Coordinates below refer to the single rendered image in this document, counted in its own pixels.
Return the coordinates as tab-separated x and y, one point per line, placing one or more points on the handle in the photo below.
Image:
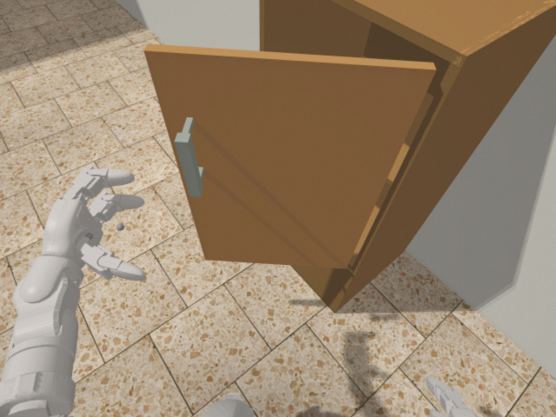
186	152

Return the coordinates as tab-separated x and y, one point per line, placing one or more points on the left robot hand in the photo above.
70	220

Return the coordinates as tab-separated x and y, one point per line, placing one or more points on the robot left forearm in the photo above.
36	380

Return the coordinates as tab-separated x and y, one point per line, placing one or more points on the cupboard door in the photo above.
296	148

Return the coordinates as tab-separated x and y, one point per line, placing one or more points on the right robot hand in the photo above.
450	399

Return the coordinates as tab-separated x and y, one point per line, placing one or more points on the left robot shin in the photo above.
233	397

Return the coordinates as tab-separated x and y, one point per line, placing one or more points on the left robot thigh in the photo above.
229	408

